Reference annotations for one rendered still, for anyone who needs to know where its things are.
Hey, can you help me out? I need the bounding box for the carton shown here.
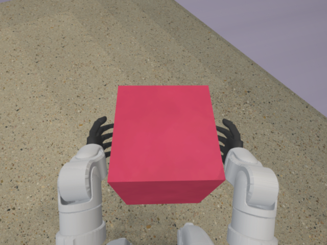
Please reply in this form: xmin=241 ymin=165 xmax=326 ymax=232
xmin=107 ymin=85 xmax=226 ymax=205

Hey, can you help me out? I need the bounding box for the robot right hand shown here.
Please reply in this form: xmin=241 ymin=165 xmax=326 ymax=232
xmin=216 ymin=119 xmax=243 ymax=164

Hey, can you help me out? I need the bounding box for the robot left hand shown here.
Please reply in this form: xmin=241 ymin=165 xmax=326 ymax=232
xmin=86 ymin=116 xmax=114 ymax=158

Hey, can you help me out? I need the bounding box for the robot right thigh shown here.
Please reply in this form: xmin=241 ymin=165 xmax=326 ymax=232
xmin=177 ymin=225 xmax=214 ymax=245

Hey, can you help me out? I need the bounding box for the left robot forearm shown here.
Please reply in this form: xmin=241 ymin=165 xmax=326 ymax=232
xmin=56 ymin=144 xmax=108 ymax=245

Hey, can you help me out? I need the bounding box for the right robot forearm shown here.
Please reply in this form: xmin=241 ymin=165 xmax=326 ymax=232
xmin=224 ymin=148 xmax=279 ymax=245

